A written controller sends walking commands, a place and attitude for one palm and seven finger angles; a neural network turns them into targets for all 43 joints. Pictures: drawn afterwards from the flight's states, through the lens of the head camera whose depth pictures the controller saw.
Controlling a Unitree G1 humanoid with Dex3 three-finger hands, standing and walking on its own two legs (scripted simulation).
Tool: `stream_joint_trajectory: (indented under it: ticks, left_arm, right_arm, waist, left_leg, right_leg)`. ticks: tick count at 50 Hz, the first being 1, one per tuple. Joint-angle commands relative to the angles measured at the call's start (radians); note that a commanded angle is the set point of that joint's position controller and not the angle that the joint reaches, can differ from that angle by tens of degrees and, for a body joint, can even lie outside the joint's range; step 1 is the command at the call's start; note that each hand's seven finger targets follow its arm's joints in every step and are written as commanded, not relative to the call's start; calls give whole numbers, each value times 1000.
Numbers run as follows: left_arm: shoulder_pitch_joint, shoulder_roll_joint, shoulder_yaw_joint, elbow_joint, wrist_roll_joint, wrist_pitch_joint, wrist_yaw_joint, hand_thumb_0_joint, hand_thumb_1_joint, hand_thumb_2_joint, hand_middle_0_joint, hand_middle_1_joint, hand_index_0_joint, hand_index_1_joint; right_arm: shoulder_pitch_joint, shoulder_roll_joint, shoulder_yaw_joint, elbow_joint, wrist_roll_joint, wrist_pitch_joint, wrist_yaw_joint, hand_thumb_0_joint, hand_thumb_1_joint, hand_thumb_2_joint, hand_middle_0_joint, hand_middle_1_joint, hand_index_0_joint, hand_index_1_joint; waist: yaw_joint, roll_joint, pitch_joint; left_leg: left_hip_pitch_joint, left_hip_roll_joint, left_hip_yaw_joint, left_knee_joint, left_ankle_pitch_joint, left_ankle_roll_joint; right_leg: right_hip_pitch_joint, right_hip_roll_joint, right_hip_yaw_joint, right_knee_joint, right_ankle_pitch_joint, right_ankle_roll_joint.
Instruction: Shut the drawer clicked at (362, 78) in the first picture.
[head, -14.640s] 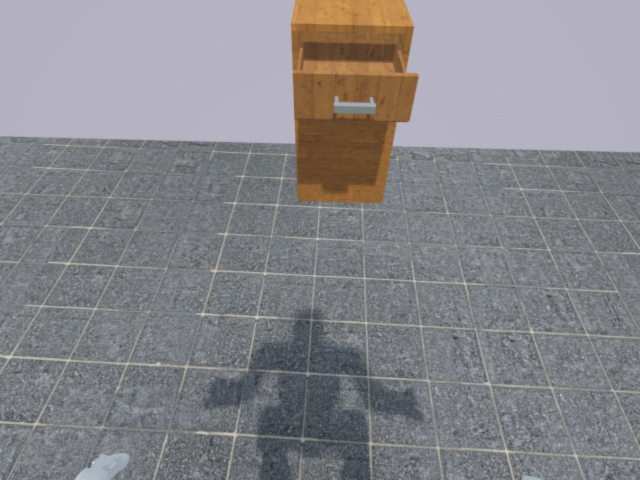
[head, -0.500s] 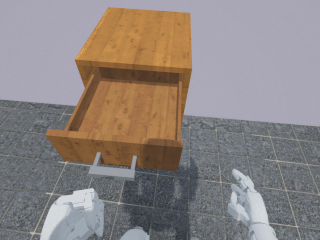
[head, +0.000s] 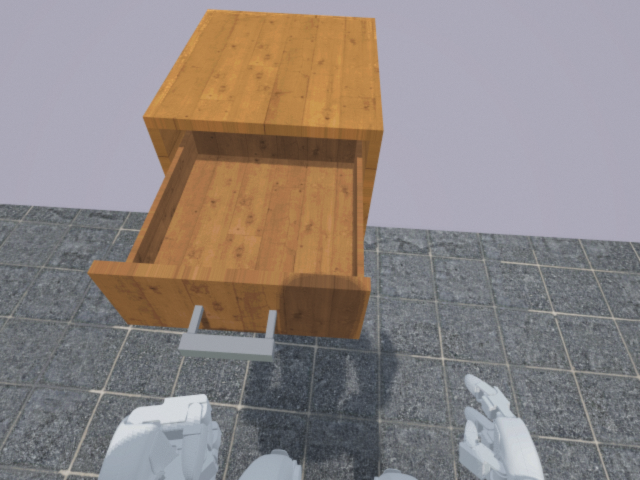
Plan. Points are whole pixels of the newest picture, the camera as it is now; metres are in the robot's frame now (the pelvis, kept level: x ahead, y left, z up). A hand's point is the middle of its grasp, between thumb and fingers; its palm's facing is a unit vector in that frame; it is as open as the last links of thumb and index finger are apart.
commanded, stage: raise the hand and make a fist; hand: left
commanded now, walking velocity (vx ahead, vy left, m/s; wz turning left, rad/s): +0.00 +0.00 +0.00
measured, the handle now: (231, 331) +0.30 +0.14 -0.01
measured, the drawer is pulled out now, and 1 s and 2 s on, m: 0.29 0.29 0.29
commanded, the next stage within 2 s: bring the fist close to the handle in 0.10 s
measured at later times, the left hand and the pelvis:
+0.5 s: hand (232, 450) +0.15 +0.10 +0.07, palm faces +0.04 -1.00 -0.03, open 3.3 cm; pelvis +0.01 -0.04 -0.01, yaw +1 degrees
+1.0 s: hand (244, 424) +0.19 +0.10 +0.01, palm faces -0.03 -1.00 -0.01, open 3.3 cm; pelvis +0.00 -0.04 -0.03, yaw +0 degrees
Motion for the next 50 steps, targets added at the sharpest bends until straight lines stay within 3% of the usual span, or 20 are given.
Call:
stream_joint_trajectory:
  ticks: [1, 4, 8, 11, 13, 15, 18, 21, 23, 25, 27, 31, 34, 39, 41, 43, 45, 50]
  left_arm:
    - [92, -5, -4, -271, -25, -105, 15, 0, 900, 900, -1400, -1600, -1400, -1600]
    - [115, 3, -5, -222, -7, -116, 14, 0, 900, 900, -1400, -1600, -1400, -1600]
    - [152, 34, 25, -158, 10, -99, -9, 0, 900, 900, -1400, -1600, -1400, -1600]
    - [130, 46, 65, -151, -15, -100, -22, 0, 900, 900, -1400, -1600, -1400, -1600]
    - [95, 61, 98, -135, -25, -122, -20, 0, 900, 900, -1400, -1600, -1400, -1600]
    - [91, 34, 100, -115, -49, -160, -29, 0, 900, 900, -1400, -1600, -1400, -1600]
    - [15, 62, 136, -85, -67, -221, -47, 0, 900, 900, -1400, -1600, -1400, -1600]
    - [-20, 44, 117, -40, -83, -264, -90, 0, 900, 900, -1400, -1600, -1400, -1600]
    - [-36, 77, 151, 5, -81, -266, -110, 0, 900, 900, -1400, -1600, -1400, -1600]
    - [-18, 60, 144, 34, -88, -254, -134, 0, 900, 900, -1400, -1600, -1400, -1600]
    - [-24, 82, 185, 50, -98, -235, -142, 0, 900, 900, -1400, -1600, -1400, -1600]
    - [-97, 95, 230, 84, -110, -216, -126, 0, 900, 900, -1400, -1600, -1400, -1600]
    - [-131, 83, 237, 106, -117, -243, -113, 0, 900, 900, -1400, -1600, -1400, -1600]
    - [-190, 61, 191, 149, -114, -288, -127, 0, 900, 900, -1400, -1600, -1400, -1600]
    - [-195, 55, 174, 165, -109, -289, -134, 0, 900, 900, -1400, -1600, -1400, -1600]
    - [-215, 77, 196, 199, -102, -277, -128, 0, 900, 900, -1400, -1600, -1400, -1600]
    - [-237, 90, 219, 204, -100, -272, -117, 0, 900, 900, -1400, -1600, -1400, -1600]
    - [-281, 58, 188, 170, -90, -279, -67, 0, 900, 900, -1400, -1600, -1400, -1600]
  right_arm:
    - [-97, -105, -55, -194, 8, -79, -12, 0, -900, -900, 200, 300, 200, 300]
    - [-92, -105, -60, -179, 7, -80, -13, 0, -900, -900, 200, 300, 200, 300]
    - [-113, -103, -66, -180, 12, -65, -16, 0, -900, -900, 200, 300, 200, 300]
    - [-117, -97, -66, -180, 11, -55, -25, 0, -900, -900, 200, 300, 200, 300]
    - [-119, -96, -66, -168, 7, -54, -34, 0, -900, -900, 200, 300, 200, 300]
    - [-112, -88, -66, -157, 4, -62, -31, 0, -900, -900, 200, 300, 200, 300]
    - [-113, -94, -69, -125, -1, -78, -34, 0, -900, -900, 200, 300, 200, 300]
    - [-115, -100, -68, -106, -1, -99, -30, 0, -900, -900, 200, 300, 200, 300]
    - [-123, -107, -71, -88, 0, -100, -35, 0, -900, -900, 200, 300, 200, 300]
    - [-129, -105, -73, -91, 2, -98, -35, 0, -900, -900, 200, 300, 200, 300]
    - [-137, -106, -77, -87, 6, -91, -39, 0, -900, -900, 200, 300, 200, 300]
    - [-151, -100, -73, -75, 6, -76, -48, 0, -900, -900, 200, 300, 200, 300]
    - [-154, -97, -74, -55, 1, -83, -50, 0, -900, -900, 200, 300, 200, 300]
    - [-150, -113, -74, -34, -4, -105, -44, 0, -900, -900, 200, 300, 200, 300]
    - [-151, -118, -75, -34, -5, -109, -41, 0, -900, -900, 200, 300, 200, 300]
    - [-157, -123, -76, -30, -6, -103, -43, 0, -900, -900, 200, 300, 200, 300]
    - [-159, -124, -78, -33, -7, -99, -43, 0, -900, -900, 200, 300, 200, 300]
    - [-160, -123, -72, -44, -13, -98, -33, 0, -900, -900, 200, 300, 200, 300]
  waist:
    - [5, 6, -100]
    - [-4, -13, -76]
    - [2, -43, -47]
    - [1, -60, -67]
    - [3, -48, -68]
    - [4, -40, -78]
    - [-9, -48, -104]
    - [-27, -34, -128]
    - [-29, -49, -141]
    - [-22, -54, -157]
    - [-11, -57, -182]
    - [-13, -82, -158]
    - [-12, -66, -165]
    - [-33, -45, -185]
    - [-33, -29, -193]
    - [-33, -63, -190]
    - [-23, -55, -205]
    - [-13, 3, -244]
  left_leg:
    - [161, 33, -104, -249, 183, -45]
    - [146, 31, -94, -234, 196, -38]
    - [116, 25, -76, -230, 185, -34]
    - [102, 14, -58, -214, 178, -27]
    - [93, 10, -51, -191, 194, -26]
    - [84, 7, -49, -175, 210, -27]
    - [60, 7, -47, -129, 226, -25]
    - [36, 6, -46, -91, 220, -23]
    - [17, 9, -45, -69, 225, -22]
    - [8, 7, -41, -66, 224, -23]
    - [0, 6, -38, -64, 231, -25]
    - [-47, 5, -36, -51, 204, -27]
    - [-62, 9, -38, -38, 201, -28]
    - [-66, 14, -42, -14, 199, -26]
    - [-65, 14, -41, -13, 197, -25]
    - [-91, 15, -44, -6, 183, -23]
    - [-100, 15, -40, -3, 171, -26]
    - [-62, 14, -46, -13, 184, -27]
  right_leg:
    - [26, 28, -32, -147, 102, -35]
    - [26, 26, -27, -154, 126, -34]
    - [58, 19, -13, -169, 147, -34]
    - [80, 17, 2, -181, 165, -30]
    - [74, 17, 17, -182, 189, -31]
    - [69, 18, 17, -172, 208, -31]
    - [56, 14, 41, -162, 239, -28]
    - [41, 4, 61, -154, 254, -21]
    - [51, -2, 85, -153, 277, -18]
    - [69, -9, 95, -152, 295, -12]
    - [92, -13, 102, -148, 317, -9]
    - [102, -22, 130, -161, 299, 1]
    - [79, -17, 127, -147, 284, -3]
    - [18, -13, 112, -115, 256, -6]
    - [-4, -9, 98, -100, 235, -13]
    - [-14, -6, 102, -97, 205, -14]
    - [-25, -4, 100, -85, 175, -18]
    - [-77, 9, 53, -38, 163, -33]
